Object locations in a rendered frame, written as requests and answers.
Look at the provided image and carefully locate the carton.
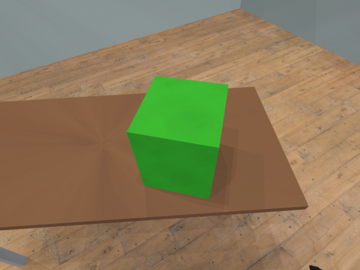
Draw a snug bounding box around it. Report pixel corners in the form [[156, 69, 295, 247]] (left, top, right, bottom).
[[127, 76, 228, 199]]

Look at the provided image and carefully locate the table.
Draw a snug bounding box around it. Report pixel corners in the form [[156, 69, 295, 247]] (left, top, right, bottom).
[[0, 87, 308, 267]]

